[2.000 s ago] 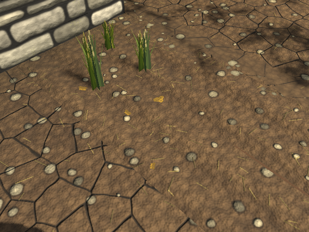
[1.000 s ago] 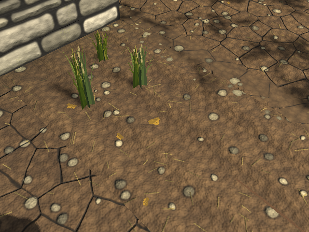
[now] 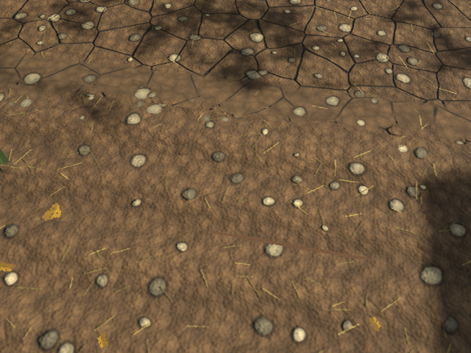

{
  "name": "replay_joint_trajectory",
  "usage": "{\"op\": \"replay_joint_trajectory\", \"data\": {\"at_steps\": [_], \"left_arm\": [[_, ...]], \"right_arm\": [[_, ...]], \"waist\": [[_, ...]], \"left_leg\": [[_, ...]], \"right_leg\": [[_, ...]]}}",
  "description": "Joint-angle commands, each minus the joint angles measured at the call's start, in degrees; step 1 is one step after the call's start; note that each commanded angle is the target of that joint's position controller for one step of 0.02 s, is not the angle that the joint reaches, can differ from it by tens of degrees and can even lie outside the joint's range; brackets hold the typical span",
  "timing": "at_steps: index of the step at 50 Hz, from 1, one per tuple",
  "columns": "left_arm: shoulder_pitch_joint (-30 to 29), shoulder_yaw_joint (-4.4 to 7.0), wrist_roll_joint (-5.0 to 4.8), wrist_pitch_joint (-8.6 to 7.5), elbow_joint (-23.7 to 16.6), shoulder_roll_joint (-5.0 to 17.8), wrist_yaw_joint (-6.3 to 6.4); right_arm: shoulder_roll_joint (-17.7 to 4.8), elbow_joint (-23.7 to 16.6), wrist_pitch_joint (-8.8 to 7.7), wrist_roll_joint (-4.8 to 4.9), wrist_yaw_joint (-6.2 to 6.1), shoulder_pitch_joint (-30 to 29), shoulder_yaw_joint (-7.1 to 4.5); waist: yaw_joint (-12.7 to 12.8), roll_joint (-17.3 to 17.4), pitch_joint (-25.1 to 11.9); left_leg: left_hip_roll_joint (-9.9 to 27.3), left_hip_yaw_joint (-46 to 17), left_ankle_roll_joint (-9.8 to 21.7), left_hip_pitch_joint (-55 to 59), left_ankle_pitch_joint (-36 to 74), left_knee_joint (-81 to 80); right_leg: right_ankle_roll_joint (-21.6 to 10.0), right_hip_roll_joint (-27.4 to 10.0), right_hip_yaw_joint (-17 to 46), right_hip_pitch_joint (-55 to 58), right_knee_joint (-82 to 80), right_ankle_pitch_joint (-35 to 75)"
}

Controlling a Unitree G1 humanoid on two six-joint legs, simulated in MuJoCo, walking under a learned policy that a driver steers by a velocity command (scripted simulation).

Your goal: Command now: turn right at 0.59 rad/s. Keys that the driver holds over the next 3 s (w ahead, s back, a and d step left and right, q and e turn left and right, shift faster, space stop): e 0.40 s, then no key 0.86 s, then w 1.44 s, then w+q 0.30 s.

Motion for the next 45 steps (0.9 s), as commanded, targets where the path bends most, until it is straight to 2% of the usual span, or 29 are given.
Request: {"op": "replay_joint_trajectory", "data": {"at_steps": [1, 2, 3, 4, 5, 6, 7, 8, 9, 10, 13, 19, 22, 27, 29, 30, 31, 32, 33, 34, 35, 37, 39, 40, 41, 42, 43, 45], "left_arm": [[-1.9, 1.5, -0.07, -0.8, -5.5, 5.1, -0.55], [-0.1, 1.76, -0.16, -0.8, -4.9, 5.0, -0.74], [2.5, 2.18, -0.04, -0.81, -3.7, 5.1, -0.71], [5.1, 3.11, 0.01, -0.96, -3.0, 7.2, -0.19], [7.0, 4.79, 0.08, -1.36, -4.1, 14.9, 0.83], [6.8, 4.3, 2.72, -2.87, -5.3, 15.7, 0.09], [5.6, 3.6, 3.3, -4.1, -4.9, 13.1, -0.37], [3.1, 3.02, 2.35, -4.69, -4.1, 11.2, -0.23], [0.7, 2.54, 1.04, -4.52, -4.1, 9.7, 0.13], [-1.2, 2.07, 0.31, -4.16, -4.1, 9.0, 0.46], [-1.3, 1.61, 0.89, -3.83, -3.7, 8.5, 1.27], [-0.2, 2.04, 0.75, -3.22, -2.4, 9.9, 2.28], [-0.7, 1.84, 0.96, -2.94, -2.1, 9.6, 2.31], [-1.4, 1.07, 1.19, -2.66, -1.1, 8.4, 1.66], [-2.7, 0.63, 0.79, -2.49, -0.8, 7.6, 1.56], [-3.6, 0.24, 0.35, -2.44, -0.6, 6.7, 1.6], [-2.2, -0.03, 0.49, -2.65, -0.1, 5.8, 1.66], [0.7, -0.49, 1.84, -3.13, 0.3, 4.2, 1.57], [3.4, -0.31, 1.47, -3.56, 0.7, 4.2, 1.41], [2.2, 0.06, 2.13, -3.65, 1.1, 6.4, 1.55], [0.0, 0.52, 1.69, -3.52, 1.2, 7.1, 1.65], [-1.1, 0.07, 1.86, -2.85, 1.7, 4.7, 1.65], [-0.6, -0.49, 1.83, -2.63, 2.7, 3.0, 1.05], [-0.8, -0.46, 1.93, -2.57, 2.8, 3.4, 0.85], [-0.8, -0.14, 1.84, -2.52, 3.2, 4.8, 0.88], [-0.4, 0.11, 1.65, -2.59, 3.8, 5.1, 0.88], [-0.2, -0.04, 1.64, -2.74, 4.1, 4.3, 0.9], [-0.3, -0.07, 1.79, -3.06, 5.0, 4.3, 1.1]], "right_arm": [[-12.5, -3.0, -0.81, 1.06, 0.2, -0.7, -3.64], [-12.5, -3.0, -0.88, 1.57, 0.25, -1.4, -3.64], [-11.6, -2.6, -0.97, 2.01, 0.26, -1.2, -3.42], [-9.2, -1.5, -1.17, 1.32, 0.56, 2.3, -2.83], [-4.5, -3.9, -1.22, -2.22, 0.96, 2.1, -1.17], [-6.4, -6.2, -1.53, -1.59, 0.42, -3.5, -1.48], [-9.1, -6.1, -1.33, -0.32, -0.06, -5.5, -2.27], [-9.8, -5.6, -1.12, 0.06, -0.39, -5.4, -2.59], [-9.7, -4.4, -0.87, -0.42, -0.86, -4.2, -2.79], [-10.0, -4.1, -0.59, -0.78, -1.02, -3.0, -2.95], [-8.3, -3.1, -0.61, -0.31, -0.33, -1.1, -2.53], [-7.3, -4.3, -0.81, -0.22, -0.14, -4.5, -2.07], [-7.2, -4.3, -1.18, 0.07, 0.23, -4.6, -1.87], [-6.9, -4.9, -2.04, 0.6, 0.96, -4.3, -1.57], [-6.3, -4.6, -2.46, 0.7, 1.47, -2.5, -1.4], [-5.7, -4.1, -2.75, 0.44, 1.74, -0.8, -1.31], [-6.7, -4.0, -2.98, -0.34, 1.76, -0.1, -1.43], [-10.2, -4.9, -2.97, -1.4, 1.45, 0.4, -1.84], [-11.1, -4.2, -2.7, -2.27, 1.52, -1.7, -1.64], [-7.4, -4.7, -2.84, -1.7, 1.61, -2.7, -0.69], [-6.6, -4.4, -2.97, -1.31, 1.61, -3.0, -0.3], [-7.9, -3.9, -3.0, -0.22, 1.37, -3.2, -0.42], [-7.6, -3.5, -2.96, -0.35, 1.35, -2.5, -0.06], [-7.2, -3.4, -3.06, -0.64, 1.55, -1.5, 0.09], [-7.2, -3.5, -3.3, -0.91, 1.9, 0.0, 0.24], [-7.2, -3.7, -3.42, -0.9, 2.07, -0.5, 0.37], [-7.2, -3.8, -3.48, -0.8, 2.11, -1.2, 0.44], [-6.5, -3.9, -3.36, -0.55, 1.98, -1.1, 0.68]], "waist": [[-0.9, 12.4, -7.2], [0.6, 11.7, -7.4], [1.9, 10.3, -7.9], [2.2, 4.0, -8.9], [0.9, -16.1, -9.4], [4.4, -16.7, -12.6], [5.0, -10.0, -10.7], [3.2, -7.4, -8.0], [2.0, -4.6, -7.5], [0.9, -5.3, -7.3], [0.1, -5.9, -9.2], [1.6, -6.4, -7.7], [2.1, -6.8, -7.4], [2.6, -7.3, -8.0], [1.1, -6.9, -8.1], [-0.4, -6.3, -7.9], [-0.3, -4.5, -8.2], [1.6, 3.4, -9.7], [4.8, 12.8, -8.4], [3.2, 12.0, -8.3], [2.3, 10.9, -7.1], [2.1, 10.2, -6.6], [2.3, 8.7, -6.4], [1.7, 7.7, -6.5], [0.5, 5.4, -5.9], [0.7, 3.5, -5.3], [1.1, 3.2, -4.8], [0.7, 1.0, -4.7]], "left_leg": [[13.7, -8.1, 12.1, 7.3, 21.7, -4.3], [13.3, -6.9, 10.8, 6.4, 20.9, -2.0], [12.0, -4.9, 8.5, 4.2, 18.1, 1.6], [9.1, -0.7, 4.4, -2.2, 11.1, 9.7], [1.6, 4.7, -2.1, -20.4, -18.7, 29.9], [-3.4, -5.0, -3.0, -26.5, -26.5, 40.9], [-2.2, -8.1, -2.4, -27.0, -23.1, 45.3], [-1.4, -8.7, -1.6, -27.4, -17.9, 44.6], [-0.7, -9.2, -1.6, -27.3, -13.4, 42.7], [-0.8, -9.3, -2.0, -25.6, -10.1, 41.5], [-2.8, -9.1, -2.9, -22.6, -5.0, 40.2], [-4.2, -10.8, -4.0, -21.2, -3.8, 26.9], [-4.3, -10.8, -3.9, -17.6, -4.7, 22.3], [-4.4, -9.4, -2.7, -9.6, -7.6, 15.0], [-4.6, -8.6, -1.6, -4.9, -4.4, 6.7], [-4.6, -8.0, -0.7, -0.3, 2.6, -1.9], [-2.3, -9.8, 0.4, 5.2, 11.5, -5.8], [5.9, -17.1, 3.5, 10.5, 25.2, -5.8], [11.9, -23.6, 11.7, 8.0, 32.3, -4.9], [13.9, -25.9, 15.6, 5.6, 28.0, -6.7], [11.9, -24.5, 14.6, 5.9, 24.6, -6.6], [8.7, -21.3, 11.6, 7.0, 21.4, -5.3], [5.0, -17.3, 8.0, 4.4, 18.4, -4.2], [3.3, -16.0, 6.4, 3.5, 14.6, -3.8], [1.5, -14.6, 5.1, 2.1, 10.8, -4.0], [0.4, -12.9, 4.2, 2.4, 8.3, -3.6], [-0.1, -12.1, 3.8, 2.6, 7.7, -2.6], [-0.7, -11.2, 3.9, 3.2, 9.4, -1.3]], "right_leg": [[-2.3, 0.8, -3.7, 2.6, -9.1, 1.9], [-3.7, 1.6, -4.8, 6.0, -15.1, 6.1], [-5.4, 3.1, -5.8, 11.3, -21.6, 11.1], [-7.5, 2.1, -1.7, 20.1, -26.0, 19.8], [-13.9, -14.0, 20.7, 31.1, -26.2, 45.4], [-25.6, -21.7, 30.6, 26.0, -27.9, 48.9], [-25.1, -18.9, 26.5, 24.3, -29.2, 43.3], [-21.6, -15.5, 22.2, 22.5, -29.2, 38.9], [-18.7, -12.8, 19.8, 22.1, -28.9, 35.5], [-17.6, -11.4, 18.3, 20.6, -28.9, 36.6], [-17.5, -9.4, 17.2, 20.7, -29.1, 39.2], [-17.2, -8.2, 21.9, 20.5, -29.3, 28.3], [-17.3, -8.0, 23.7, 18.4, -28.7, 25.2], [-17.6, -7.7, 25.7, 16.9, -25.8, 32.6], [-16.5, -6.5, 26.0, 16.8, -24.4, 34.3], [-14.9, -5.0, 25.3, 15.5, -23.6, 32.9], [-12.3, -3.2, 24.2, 13.1, -23.0, 27.6], [-8.7, 1.2, 19.0, 9.6, -16.6, 16.6], [-5.7, 6.8, 12.1, 6.3, -14.3, -0.5], [-3.1, 4.8, 10.1, 7.8, -12.5, -4.6], [-2.2, 4.1, 9.3, 7.8, -12.3, -2.6], [-1.3, 2.6, 8.2, 8.9, -17.2, 3.9], [-1.8, 2.1, 7.7, 15.1, -23.1, 13.1], [-2.2, 1.8, 7.9, 16.9, -23.3, 17.6], [-3.3, 1.5, 8.2, 17.3, -21.8, 19.9], [-4.5, 1.6, 8.5, 15.9, -21.4, 18.9], [-5.0, 1.4, 8.8, 15.6, -22.1, 19.1], [-5.1, 0.9, 9.5, 15.3, -23.0, 21.0]]}}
